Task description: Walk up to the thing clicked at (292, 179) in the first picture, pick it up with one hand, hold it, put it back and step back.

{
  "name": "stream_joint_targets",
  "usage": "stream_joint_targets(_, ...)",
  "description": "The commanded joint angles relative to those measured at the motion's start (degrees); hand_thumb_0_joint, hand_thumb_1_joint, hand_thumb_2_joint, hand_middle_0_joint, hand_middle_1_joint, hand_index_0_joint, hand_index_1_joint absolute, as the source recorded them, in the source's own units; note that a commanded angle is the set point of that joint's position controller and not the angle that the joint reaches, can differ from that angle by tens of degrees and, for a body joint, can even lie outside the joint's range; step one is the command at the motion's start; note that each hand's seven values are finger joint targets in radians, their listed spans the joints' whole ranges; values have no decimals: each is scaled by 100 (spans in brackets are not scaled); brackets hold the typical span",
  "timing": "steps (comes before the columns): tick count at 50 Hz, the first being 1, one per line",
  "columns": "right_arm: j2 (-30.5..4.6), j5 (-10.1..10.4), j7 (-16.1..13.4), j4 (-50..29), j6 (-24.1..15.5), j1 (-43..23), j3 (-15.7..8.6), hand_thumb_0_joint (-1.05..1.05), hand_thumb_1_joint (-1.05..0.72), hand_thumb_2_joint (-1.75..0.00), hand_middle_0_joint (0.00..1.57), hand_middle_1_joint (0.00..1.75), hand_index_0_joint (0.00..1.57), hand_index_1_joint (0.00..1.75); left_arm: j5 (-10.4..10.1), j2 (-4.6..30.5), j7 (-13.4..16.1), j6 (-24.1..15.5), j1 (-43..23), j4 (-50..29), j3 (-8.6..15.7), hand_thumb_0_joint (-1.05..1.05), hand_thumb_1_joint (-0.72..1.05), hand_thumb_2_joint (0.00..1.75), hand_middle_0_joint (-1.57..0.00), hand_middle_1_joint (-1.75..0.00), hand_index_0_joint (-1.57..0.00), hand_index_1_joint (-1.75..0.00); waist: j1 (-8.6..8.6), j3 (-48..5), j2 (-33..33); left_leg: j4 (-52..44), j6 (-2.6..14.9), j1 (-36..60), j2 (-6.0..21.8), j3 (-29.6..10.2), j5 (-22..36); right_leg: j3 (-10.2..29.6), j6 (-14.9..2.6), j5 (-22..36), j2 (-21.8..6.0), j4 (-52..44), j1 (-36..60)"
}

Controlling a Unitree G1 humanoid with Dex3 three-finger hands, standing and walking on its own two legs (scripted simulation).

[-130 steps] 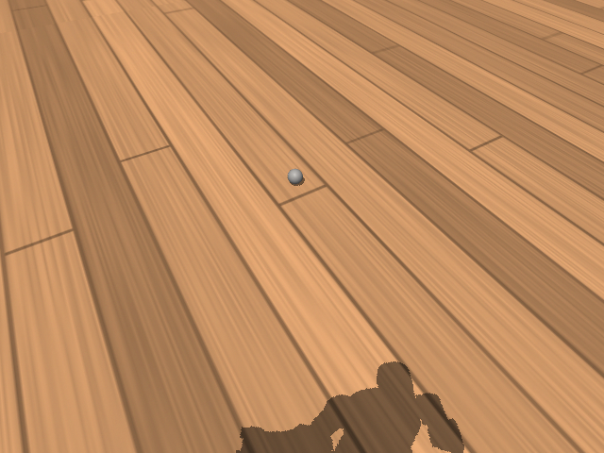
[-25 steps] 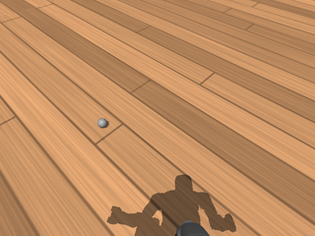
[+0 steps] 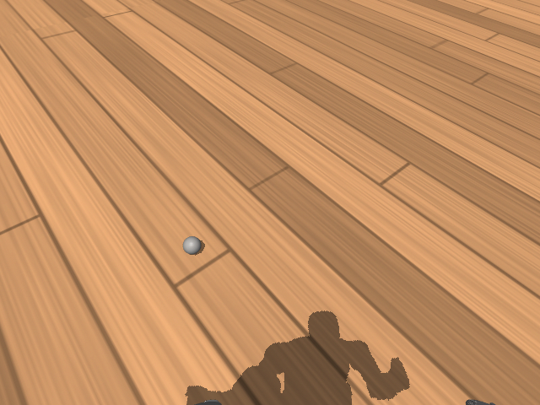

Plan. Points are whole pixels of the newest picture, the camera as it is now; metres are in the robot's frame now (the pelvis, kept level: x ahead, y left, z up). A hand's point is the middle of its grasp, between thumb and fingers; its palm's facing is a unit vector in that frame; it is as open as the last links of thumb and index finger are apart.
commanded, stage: walk up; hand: left
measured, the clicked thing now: (192, 245) +0.83 +0.32 -0.72
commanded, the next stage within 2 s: none
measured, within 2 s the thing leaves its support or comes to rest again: neither
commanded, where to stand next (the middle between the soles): +0.46 +0.03 m, yaw -1 degrees
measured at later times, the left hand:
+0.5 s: hand (128, 324) +0.27 +0.26 -0.11, palm faces -0.03 -0.91 -0.42, open 7.4 cm
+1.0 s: hand (123, 271) +0.39 +0.31 -0.14, palm faces -0.07 -0.93 -0.36, open 7.4 cm
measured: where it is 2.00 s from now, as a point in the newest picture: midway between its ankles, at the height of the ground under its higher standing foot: (260, 348)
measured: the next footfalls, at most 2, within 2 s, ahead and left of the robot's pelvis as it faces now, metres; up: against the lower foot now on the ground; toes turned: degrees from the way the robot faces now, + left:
right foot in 0.38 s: +0.29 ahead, -0.14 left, +0.00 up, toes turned -6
left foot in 0.78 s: +0.43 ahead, +0.15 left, +0.00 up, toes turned +1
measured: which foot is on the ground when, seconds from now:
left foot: down 0.00-0.40, up 0.42-0.76, down 0.78-1.00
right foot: down 0.00-0.00, up 0.02-0.36, down 0.38-0.82, up 0.84-1.00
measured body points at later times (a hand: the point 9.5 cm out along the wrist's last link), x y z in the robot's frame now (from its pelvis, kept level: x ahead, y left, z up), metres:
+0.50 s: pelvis +0.18 -0.02 +0.00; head +0.20 -0.05 +0.45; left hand +0.27 +0.30 -0.08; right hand +0.22 -0.34 -0.13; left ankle +0.14 +0.12 -0.66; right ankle +0.25 -0.13 -0.72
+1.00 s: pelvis +0.34 +0.03 +0.01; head +0.36 +0.05 +0.46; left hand +0.39 +0.36 -0.11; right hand +0.41 -0.29 -0.08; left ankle +0.38 +0.14 -0.72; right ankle +0.38 -0.11 -0.67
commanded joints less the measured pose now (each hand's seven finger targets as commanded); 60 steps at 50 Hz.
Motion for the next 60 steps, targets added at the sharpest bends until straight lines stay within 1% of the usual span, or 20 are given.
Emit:
stream_joint_targets(1,-2056,146,-198,-326,-198,1249,-600,0,-90,-90,20,30,20,30,-97,1132,226,-121,-129,-565,278,0,90,90,-20,-30,-20,-30,-799,-858,1472,-2011,1540,3112,2212,-4170,-2030,422,-300,-640,418,3148,-3356)
stream_joint_targets(6,-1393,199,-294,-460,-182,456,-287,0,-90,-90,20,30,20,30,-145,1048,139,-61,99,-190,246,0,90,90,-20,-30,-20,-30,-253,-212,1032,-1627,1151,1669,1240,-1331,453,632,-203,411,-215,2268,-2488)
stream_joint_targets(10,-1505,135,-267,-600,-180,438,-307,0,-90,-90,20,30,20,30,-51,930,4,-1,-352,-329,273,0,90,90,-20,-30,-20,-30,-368,45,1088,-1851,1368,1172,1216,-1013,-19,299,-26,655,-285,1121,-2132)
stream_joint_targets(15,-1476,156,-214,-721,-133,255,-291,0,-90,-90,20,30,20,30,-25,898,-43,-40,-587,-315,352,0,90,90,-20,-30,-20,-30,-289,-26,913,-1625,1108,714,1015,-757,-758,-15,-114,1355,13,115,-1167)
stream_joint_targets(18,-1134,176,-218,-817,-55,180,-150,0,-90,-90,20,30,20,30,0,1033,53,-150,97,-102,463,0,90,90,-20,-30,-20,-30,162,-432,114,-24,704,164,613,-269,-307,-72,-256,1397,334,-679,530)
stream_joint_targets(19,-810,177,-225,-853,-70,385,-32,0,-90,-90,20,30,20,30,33,1373,125,-203,567,-57,599,0,90,90,-20,-30,-20,-30,410,-661,-983,1594,473,-548,135,121,-489,1124,-491,373,-417,-1316,1293)
stream_joint_targets(20,-546,182,-234,-907,-42,631,78,0,-90,-90,20,30,20,30,-3,1893,194,-265,666,-211,669,0,90,90,-20,-30,-20,-30,320,-703,-1726,2792,151,-1644,-516,83,-2024,3902,-1070,-290,-2019,-2270,1637)
stream_joint_targets(21,-1209,121,-315,-772,45,349,-108,0,-90,-90,20,30,20,30,-87,1914,178,-222,392,-260,622,0,90,90,-20,-30,-20,-30,291,-449,-896,3189,165,-1648,-214,-443,-2271,4286,-1642,-559,-2317,-2256,1041)
stream_joint_targets(27,-1073,106,-163,-289,109,683,-173,0,-90,-90,20,30,20,30,-68,1383,208,-215,-356,-530,451,0,90,90,-20,-30,-20,-30,-142,-15,-812,1982,2,-731,177,-417,-1047,1456,-1268,732,-1167,-2146,-420)
stream_joint_targets(36,-904,35,-22,-435,8,-24,-226,0,-90,-90,20,30,20,30,-56,1495,166,-184,-285,-625,458,0,90,90,-20,-30,-20,-30,-58,-19,-673,45,-48,161,22,74,-382,997,-1150,213,-1093,-1793,-658)
stream_joint_targets(39,-1146,11,-118,-143,-57,808,-349,0,-90,-90,20,30,20,30,-12,1191,183,-122,-385,-659,287,0,90,90,-20,-30,-20,-30,-637,-377,154,-368,132,1998,-205,28,-754,575,-794,663,-802,-293,-1653)
stream_joint_targets(40,-1587,-19,-184,-95,-103,1231,-481,0,-90,-90,20,30,20,30,-46,779,168,-113,-135,-693,150,0,90,90,-20,-30,-20,-30,-823,-642,1540,-1374,477,2673,690,-1510,-2088,-8,-463,943,-197,1601,-2336)
stream_joint_targets(41,-2000,30,-208,-240,-122,1331,-537,0,-90,-90,20,30,20,30,-115,722,207,-85,-80,-652,158,0,90,90,-20,-30,-20,-30,-812,-435,2073,-2295,1010,2803,1886,-3822,-2593,2,-239,-442,611,2559,-3420)
stream_joint_targets(42,-1954,141,-211,-277,-84,1151,-540,0,-90,-90,20,30,20,30,-50,1250,298,-54,-286,-530,260,0,90,90,-20,-30,-20,-30,-747,-231,1231,-2047,1397,2307,2081,-3865,-2153,639,-296,-627,197,2956,-3295)
stream_joint_targets(46,-1358,165,-302,-452,-104,458,-266,0,-90,-90,20,30,20,30,-130,1120,221,-38,96,-184,252,0,90,90,-20,-30,-20,-30,-272,17,1036,-1753,1063,1371,1199,-1447,-101,658,-209,384,-196,2309,-2468)
stream_joint_targets(50,-1286,117,-372,-534,-51,270,-179,0,-90,-90,20,30,20,30,-67,786,214,31,-65,-189,190,0,90,90,-20,-30,-20,-30,-255,-35,1070,-1356,1297,1103,1195,-731,1579,271,-15,594,-171,1167,-1870)
stream_joint_targets(53,-1175,143,-425,-494,20,110,-86,0,-90,-90,20,30,20,30,-90,624,312,48,-281,-113,187,0,90,90,-20,-30,-20,-30,-223,-223,1044,-678,1081,764,1055,-390,3370,55,-63,1247,82,659,-1140)
stream_joint_targets(57,-796,307,-459,-502,182,-202,67,0,-90,-90,20,30,20,30,-42,941,406,-9,-182,72,256,0,90,90,-20,-30,-20,-30,62,-698,109,629,445,391,466,-44,1127,301,-327,2821,95,-727,125)
stream_joint_targets(59,-479,313,-501,-315,307,321,189,0,-90,-90,20,30,20,30,-75,1320,420,-36,-650,-106,284,0,90,90,-20,-30,-20,-30,-194,-924,-797,1681,73,98,-250,-192,-2396,2837,-1320,3201,-1840,-1439,-68)
stream_joint_targets(60,-837,276,-559,-162,383,123,61,0,-90,-90,20,30,20,30,-74,1432,431,13,-921,-105,257,0,90,90,-20,-30,-20,-30,-133,-700,-770,1868,116,326,-167,-313,-2862,2925,-1599,2444,-1816,-1438,-614)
